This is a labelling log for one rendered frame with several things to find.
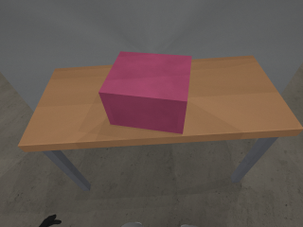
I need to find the left robot hand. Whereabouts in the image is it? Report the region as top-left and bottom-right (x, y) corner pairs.
(39, 214), (62, 227)

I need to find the table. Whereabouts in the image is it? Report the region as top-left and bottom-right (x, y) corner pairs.
(18, 55), (303, 191)

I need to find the carton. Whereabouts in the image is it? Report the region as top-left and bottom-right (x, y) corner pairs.
(98, 51), (192, 134)

